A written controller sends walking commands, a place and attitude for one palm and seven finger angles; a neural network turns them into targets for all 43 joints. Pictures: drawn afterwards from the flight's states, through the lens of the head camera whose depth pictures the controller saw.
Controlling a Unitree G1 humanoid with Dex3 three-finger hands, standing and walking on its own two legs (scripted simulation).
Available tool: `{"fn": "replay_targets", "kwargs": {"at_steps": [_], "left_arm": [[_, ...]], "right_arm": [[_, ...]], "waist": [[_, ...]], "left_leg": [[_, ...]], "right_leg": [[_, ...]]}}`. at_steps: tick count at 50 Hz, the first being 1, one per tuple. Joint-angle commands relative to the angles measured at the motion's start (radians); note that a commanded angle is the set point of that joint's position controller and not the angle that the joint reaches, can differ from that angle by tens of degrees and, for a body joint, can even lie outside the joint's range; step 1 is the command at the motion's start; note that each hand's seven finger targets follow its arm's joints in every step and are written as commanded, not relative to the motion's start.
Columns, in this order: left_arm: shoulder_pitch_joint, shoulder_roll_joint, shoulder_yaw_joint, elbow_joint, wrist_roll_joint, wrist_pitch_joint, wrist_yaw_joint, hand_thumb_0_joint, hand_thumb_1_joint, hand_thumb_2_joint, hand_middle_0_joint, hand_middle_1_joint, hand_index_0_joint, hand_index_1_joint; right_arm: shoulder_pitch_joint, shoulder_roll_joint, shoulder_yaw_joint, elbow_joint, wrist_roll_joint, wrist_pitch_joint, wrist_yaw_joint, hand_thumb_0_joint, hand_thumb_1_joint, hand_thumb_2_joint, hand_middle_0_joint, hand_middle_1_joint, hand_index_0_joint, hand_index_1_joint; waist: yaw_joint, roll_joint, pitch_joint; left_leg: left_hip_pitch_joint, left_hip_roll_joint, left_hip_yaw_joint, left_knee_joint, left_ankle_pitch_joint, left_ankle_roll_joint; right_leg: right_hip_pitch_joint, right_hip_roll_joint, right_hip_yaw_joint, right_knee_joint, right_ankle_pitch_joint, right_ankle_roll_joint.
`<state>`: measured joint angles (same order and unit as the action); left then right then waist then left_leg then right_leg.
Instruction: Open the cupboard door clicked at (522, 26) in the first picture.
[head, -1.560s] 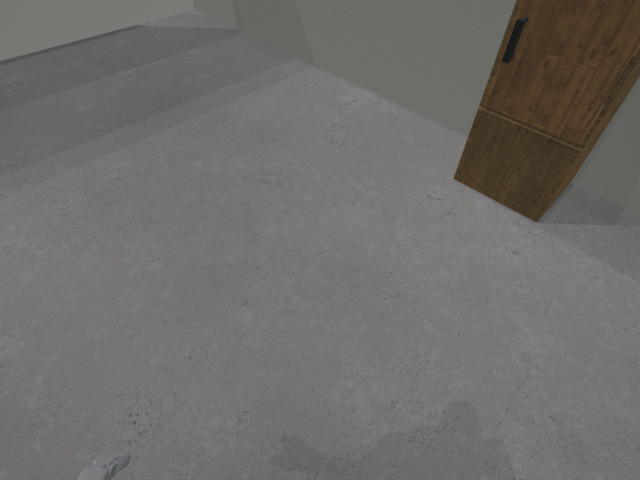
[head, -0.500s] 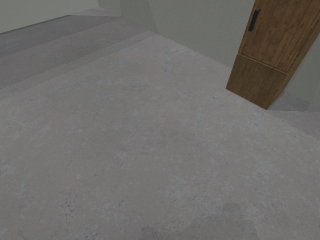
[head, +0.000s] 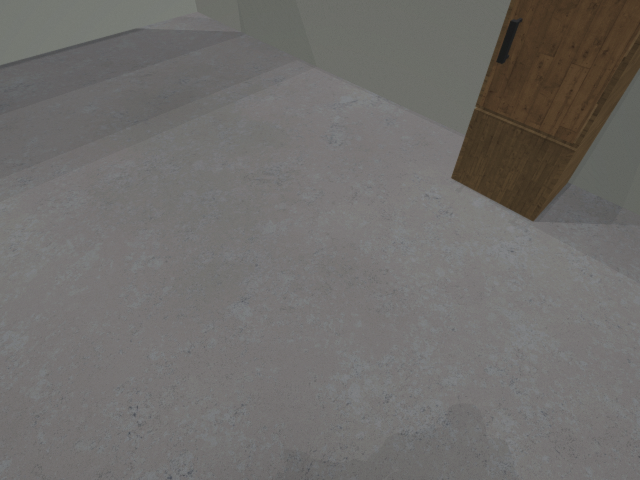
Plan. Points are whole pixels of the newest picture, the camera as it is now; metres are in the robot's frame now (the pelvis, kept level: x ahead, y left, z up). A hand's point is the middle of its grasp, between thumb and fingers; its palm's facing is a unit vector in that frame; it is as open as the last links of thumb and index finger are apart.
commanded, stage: look at it before walking up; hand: left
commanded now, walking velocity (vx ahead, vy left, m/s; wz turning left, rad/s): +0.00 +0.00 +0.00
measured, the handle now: (510, 40) +1.57 -0.61 -0.07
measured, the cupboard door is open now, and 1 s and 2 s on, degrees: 0 0 0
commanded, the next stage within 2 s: walk to a spot facing it in 0.08 s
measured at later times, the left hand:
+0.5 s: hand out of the picture +0.04 +0.20 -0.19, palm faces -0.07 -0.98 -0.21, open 7.4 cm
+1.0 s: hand out of the picture +0.16 +0.17 -0.20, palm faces -0.05 -0.99 -0.12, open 7.4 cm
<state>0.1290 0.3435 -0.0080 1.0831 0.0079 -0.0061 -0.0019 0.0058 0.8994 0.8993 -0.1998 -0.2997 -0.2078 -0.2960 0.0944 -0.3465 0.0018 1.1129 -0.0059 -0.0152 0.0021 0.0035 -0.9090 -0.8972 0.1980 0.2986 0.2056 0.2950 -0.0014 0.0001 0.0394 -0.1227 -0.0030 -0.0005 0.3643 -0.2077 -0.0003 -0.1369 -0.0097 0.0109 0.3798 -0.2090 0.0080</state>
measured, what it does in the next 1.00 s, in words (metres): walks ahead: left foot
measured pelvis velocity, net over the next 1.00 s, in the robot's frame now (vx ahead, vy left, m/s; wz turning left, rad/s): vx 0.25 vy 0.01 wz -0.14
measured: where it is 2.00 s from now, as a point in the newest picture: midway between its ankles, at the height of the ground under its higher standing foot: (342, 341)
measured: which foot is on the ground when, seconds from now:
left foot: down 0.00-0.60, up 0.62-0.98, down 1.00-1.00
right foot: down 0.00-1.00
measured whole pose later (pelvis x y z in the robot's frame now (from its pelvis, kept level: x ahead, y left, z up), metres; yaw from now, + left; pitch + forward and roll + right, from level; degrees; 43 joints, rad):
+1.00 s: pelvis +0.25 +0.01 -0.03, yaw -8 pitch -1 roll -2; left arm 0.50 0.12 0.03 1.17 0.02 -0.06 0.02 0.00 0.90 0.90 -0.20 -0.30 -0.21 -0.30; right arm 0.10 -0.16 -0.04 1.00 -0.01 -0.06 0.03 0.00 -0.91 -0.90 0.19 0.30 0.20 0.29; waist 0.02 -0.01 0.07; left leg -0.49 0.07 0.14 0.64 -0.15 0.04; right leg 0.11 -0.01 -0.02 0.44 -0.50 0.02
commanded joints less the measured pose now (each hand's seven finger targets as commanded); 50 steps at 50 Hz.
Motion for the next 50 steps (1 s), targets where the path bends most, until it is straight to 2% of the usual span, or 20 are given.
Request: {"fn": "replay_targets", "kwargs": {"at_steps": [1, 9, 11, 14, 18, 22, 24, 26, 27, 28, 29, 30, 31, 34, 39, 44, 46, 48, 49, 50], "left_arm": [[-0.040, 0.207, 0.042, -0.058, 0.003, -0.026, 0.015, 0.000, 0.900, 0.900, -0.200, -0.300, -0.200, -0.300], [-0.039, 0.209, 0.043, -0.057, 0.003, -0.025, 0.015, 0.000, 0.900, 0.900, -0.200, -0.300, -0.200, -0.300], [0.032, 0.082, 0.017, -0.026, 0.002, -0.004, 0.018, 0.000, 0.900, 0.900, -0.200, -0.300, -0.200, -0.300], [0.072, 0.092, 0.026, -0.024, 0.011, 0.013, 0.004, 0.000, 0.900, 0.900, -0.200, -0.300, -0.200, -0.300], [0.108, 0.082, 0.044, -0.050, 0.016, 0.014, -0.010, 0.000, 0.900, 0.900, -0.200, -0.300, -0.200, -0.300], [0.136, 0.006, 0.046, -0.072, 0.013, -0.012, -0.018, 0.000, 0.900, 0.900, -0.200, -0.300, -0.200, -0.300], [0.085, -0.026, 0.044, -0.104, 0.013, -0.023, -0.018, 0.000, 0.900, 0.900, -0.200, -0.300, -0.200, -0.300], [0.078, -0.044, 0.051, -0.113, 0.011, -0.033, -0.019, 0.000, 0.900, 0.900, -0.200, -0.300, -0.200, -0.300], [0.123, -0.051, 0.053, -0.093, 0.012, -0.039, -0.021, 0.000, 0.900, 0.900, -0.200, -0.300, -0.200, -0.300], [0.249, -0.061, 0.062, -0.050, 0.016, -0.043, -0.021, 0.000, 0.900, 0.900, -0.200, -0.300, -0.200, -0.300], [0.440, 0.021, 0.084, 0.011, 0.022, -0.055, -0.009, 0.000, 0.900, 0.900, -0.200, -0.300, -0.200, -0.300], [0.585, 0.088, 0.096, 0.060, 0.010, -0.061, 0.008, 0.000, 0.900, 0.900, -0.200, -0.300, -0.200, -0.300], [0.590, 0.067, 0.086, 0.073, 0.003, -0.063, 0.018, 0.000, 0.900, 0.900, -0.200, -0.300, -0.200, -0.300], [0.460, -0.028, 0.065, 0.035, 0.015, -0.062, 0.027, 0.000, 0.900, 0.900, -0.200, -0.300, -0.200, -0.300], [0.396, -0.077, 0.050, 0.031, 0.019, -0.080, 0.032, 0.000, 0.900, 0.900, -0.200, -0.300, -0.200, -0.300], [0.377, -0.063, 0.059, 0.043, 0.017, -0.082, 0.037, 0.000, 0.900, 0.900, -0.200, -0.300, -0.200, -0.300], [0.378, -0.049, 0.066, 0.049, 0.016, -0.082, 0.038, 0.000, 0.900, 0.900, -0.200, -0.300, -0.200, -0.300], [0.345, -0.032, 0.077, 0.043, 0.016, -0.082, 0.038, 0.000, 0.900, 0.900, -0.200, -0.300, -0.200, -0.300], [0.359, -0.053, 0.076, 0.037, 0.010, -0.083, 0.033, 0.000, 0.900, 0.900, -0.200, -0.300, -0.200, -0.300], [0.446, -0.117, 0.075, 0.026, -0.004, -0.074, 0.022, 0.000, 0.900, 0.900, -0.200, -0.300, -0.200, -0.300]], "right_arm": [[-0.049, -0.205, -0.040, -0.062, -0.001, -0.020, -0.015, 0.000, -0.900, -0.900, 0.200, 0.300, 0.200, 0.300], [-0.047, -0.206, -0.039, -0.062, -0.001, -0.020, -0.016, 0.000, -0.900, -0.900, 0.200, 0.300, 0.200, 0.300], [0.021, -0.077, -0.007, -0.033, -0.009, -0.002, -0.011, 0.000, -0.900, -0.900, 0.200, 0.300, 0.200, 0.300], [0.053, -0.076, -0.016, -0.032, -0.018, 0.011, -0.003, 0.000, -0.900, -0.900, 0.200, 0.300, 0.200, 0.300], [0.101, -0.084, -0.031, -0.044, -0.021, 0.007, -0.001, 0.000, -0.900, -0.900, 0.200, 0.300, 0.200, 0.300], [0.211, -0.109, -0.054, -0.035, -0.014, -0.019, -0.012, 0.000, -0.900, -0.900, 0.200, 0.300, 0.200, 0.300], [0.271, -0.098, -0.065, -0.027, -0.012, -0.029, -0.015, 0.000, -0.900, -0.900, 0.200, 0.300, 0.200, 0.300], [0.295, -0.065, -0.060, -0.014, -0.015, -0.036, -0.020, 0.000, -0.900, -0.900, 0.200, 0.300, 0.200, 0.300], [0.279, -0.050, -0.058, -0.013, -0.016, -0.036, -0.021, 0.000, -0.900, -0.900, 0.200, 0.300, 0.200, 0.300], [0.229, -0.037, -0.054, -0.025, -0.015, -0.036, -0.022, 0.000, -0.900, -0.900, 0.200, 0.300, 0.200, 0.300], [0.178, 0.018, -0.045, -0.063, -0.004, -0.045, -0.016, 0.000, -0.900, -0.900, 0.200, 0.300, 0.200, 0.300], [0.093, 0.061, -0.032, -0.115, -0.004, -0.058, -0.010, 0.000, -0.900, -0.900, 0.200, 0.300, 0.200, 0.300], [0.078, 0.029, -0.045, -0.112, -0.008, -0.058, -0.011, 0.000, -0.900, -0.900, 0.200, 0.300, 0.200, 0.300], [0.052, 0.084, -0.048, -0.097, -0.013, -0.047, -0.002, 0.000, -0.900, -0.900, 0.200, 0.300, 0.200, 0.300], [0.077, 0.131, -0.055, -0.101, -0.011, -0.017, 0.020, 0.000, -0.900, -0.900, 0.200, 0.300, 0.200, 0.300], [-0.009, 0.146, -0.051, -0.146, 0.000, -0.031, 0.036, 0.000, -0.900, -0.900, 0.200, 0.300, 0.200, 0.300], [0.012, 0.134, -0.057, -0.145, -0.002, -0.039, 0.030, 0.000, -0.900, -0.900, 0.200, 0.300, 0.200, 0.300], [0.245, 0.091, -0.075, -0.078, -0.012, -0.051, 0.014, 0.000, -0.900, -0.900, 0.200, 0.300, 0.200, 0.300], [0.399, 0.027, -0.089, -0.033, -0.021, -0.052, 0.003, 0.000, -0.900, -0.900, 0.200, 0.300, 0.200, 0.300], [0.490, -0.088, -0.117, -0.016, -0.037, -0.057, -0.007, 0.000, -0.900, -0.900, 0.200, 0.300, 0.200, 0.300]], "waist": [[0.003, -0.007, -0.083], [0.004, -0.005, -0.085], [0.002, -0.014, -0.097], [0.008, -0.041, 0.015], [0.002, -0.013, 0.126], [-0.024, 0.131, 0.075], [-0.049, 0.189, 0.103], [-0.043, 0.166, 0.109], [-0.014, 0.121, 0.089], [0.058, 0.059, 0.043], [0.129, -0.198, -0.034], [0.160, -0.351, -0.035], [0.148, -0.243, -0.017], [0.085, -0.052, 0.097], [0.005, -0.125, 0.129], [0.012, -0.139, 0.145], [-0.004, -0.140, 0.122], [-0.108, -0.105, -0.010], [-0.160, -0.020, -0.132], [-0.151, 0.271, -0.268]], "left_leg": [[0.025, 0.124, -0.092, -0.049, 0.190, 0.026], [0.032, 0.126, -0.091, -0.055, 0.196, 0.026], [0.034, 0.117, -0.060, -0.033, 0.059, 0.005], [-0.062, 0.095, -0.046, -0.019, -0.257, 0.009], [-0.131, 0.115, -0.066, -0.014, -0.415, 0.032], [0.037, 0.261, -0.224, -0.078, -0.302, 0.124], [0.117, 0.339, -0.265, -0.118, -0.163, 0.181], [0.116, 0.342, -0.212, -0.056, 0.082, 0.184], [0.062, 0.315, -0.144, 0.018, 0.141, 0.152], [-0.088, 0.244, -0.023, 0.192, 0.168, 0.098], [-0.344, 0.117, 0.128, 0.515, 0.063, 0.029], [-0.563, 0.025, 0.145, 0.719, -0.321, -0.002], [-0.589, 0.065, 0.047, 0.802, -0.326, 0.010], [-0.625, 0.131, 0.039, 0.835, -0.193, -0.003], [-0.559, 0.126, 0.100, 0.700, -0.024, -0.029], [-0.405, 0.102, 0.143, 0.404, 0.078, -0.004], [-0.299, 0.066, 0.160, 0.342, 0.055, 0.020], [-0.027, 0.031, 0.157, 0.246, 0.085, 0.043], [0.178, 0.087, 0.085, 0.217, 0.092, 0.060], [0.387, 0.357, -0.306, 0.117, 0.053, 0.145]], "right_leg": [[0.013, -0.116, 0.092, -0.055, 0.201, -0.036], [0.022, -0.117, 0.091, -0.062, 0.205, -0.036], [0.014, -0.106, 0.092, -0.059, 0.047, -0.021], [-0.081, -0.090, 0.150, -0.090, -0.296, -0.044], [-0.194, -0.056, 0.167, -0.038, -0.411, -0.069], [-0.308, 0.026, 0.030, 0.249, -0.188, -0.056], [-0.422, 0.006, -0.038, 0.352, -0.260, -0.032], [-0.394, -0.024, -0.044, 0.323, -0.291, -0.032], [-0.280, -0.019, -0.062, 0.229, -0.245, -0.039], [-0.031, -0.011, -0.067, 0.094, -0.111, -0.056], [0.242, -0.175, 0.216, -0.026, -0.026, -0.112], [0.353, -0.363, 0.515, -0.114, 0.216, -0.180], [0.332, -0.375, 0.503, -0.092, 0.273, -0.216], [0.196, -0.323, 0.332, -0.109, 0.265, -0.221], [0.048, -0.214, 0.113, -0.188, 0.316, -0.164], [0.010, -0.185, 0.037, -0.204, 0.346, -0.133], [0.030, -0.196, 0.030, -0.125, 0.510, -0.131], [0.015, -0.171, -0.013, 0.151, 0.624, -0.103], [-0.053, -0.127, -0.035, 0.382, 0.494, -0.079], [-0.274, 0.029, -0.102, 0.736, -0.060, -0.039]]}}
